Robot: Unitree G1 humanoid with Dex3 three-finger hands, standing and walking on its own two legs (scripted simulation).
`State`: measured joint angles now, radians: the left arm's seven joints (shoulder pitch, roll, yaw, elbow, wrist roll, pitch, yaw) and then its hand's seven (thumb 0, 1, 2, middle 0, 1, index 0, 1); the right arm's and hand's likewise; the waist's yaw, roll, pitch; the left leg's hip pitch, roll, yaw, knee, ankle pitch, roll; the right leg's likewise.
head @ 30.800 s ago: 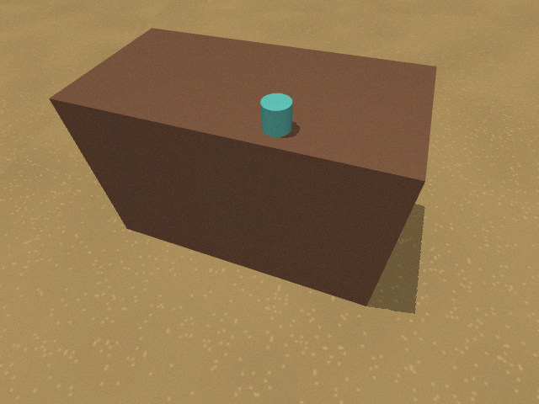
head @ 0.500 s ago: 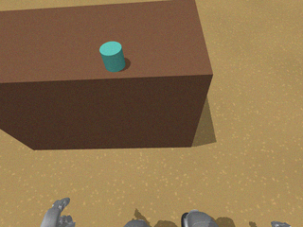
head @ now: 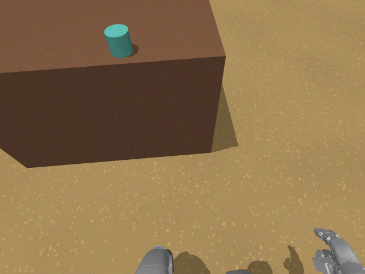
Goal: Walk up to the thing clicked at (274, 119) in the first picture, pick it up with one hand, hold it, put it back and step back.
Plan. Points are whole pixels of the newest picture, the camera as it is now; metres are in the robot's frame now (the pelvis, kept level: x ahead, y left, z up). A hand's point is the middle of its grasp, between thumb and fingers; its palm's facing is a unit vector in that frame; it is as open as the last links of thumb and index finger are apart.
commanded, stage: step back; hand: left
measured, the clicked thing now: (119, 41) +0.86 +0.26 -0.01
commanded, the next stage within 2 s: stand in 1.56 s
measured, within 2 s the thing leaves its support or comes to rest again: neither
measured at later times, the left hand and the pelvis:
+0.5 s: hand out of the picture -0.05 +0.24 -0.14, palm faces +0.09 -0.94 -0.32, open 7.4 cm; pelvis -0.14 -0.03 +0.01, yaw +5 degrees
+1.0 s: hand out of the picture -0.16 +0.24 -0.13, palm faces +0.07 -0.92 -0.39, open 7.4 cm; pelvis -0.19 -0.04 +0.02, yaw +4 degrees
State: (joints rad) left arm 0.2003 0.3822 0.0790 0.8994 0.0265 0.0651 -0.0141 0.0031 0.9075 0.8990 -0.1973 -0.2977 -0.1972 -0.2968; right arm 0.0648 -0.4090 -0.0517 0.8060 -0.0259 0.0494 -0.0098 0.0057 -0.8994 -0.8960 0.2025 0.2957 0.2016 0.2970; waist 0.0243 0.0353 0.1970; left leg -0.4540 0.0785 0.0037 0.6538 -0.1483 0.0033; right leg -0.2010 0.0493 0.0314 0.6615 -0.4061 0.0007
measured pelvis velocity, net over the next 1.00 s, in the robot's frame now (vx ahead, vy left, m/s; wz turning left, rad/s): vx -0.19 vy -0.04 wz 0.07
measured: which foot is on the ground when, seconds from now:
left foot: down 0.00-0.02, up 0.04-0.30, down 0.32-1.00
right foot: down 0.00-0.34, up 0.36-0.60, down 0.62-1.00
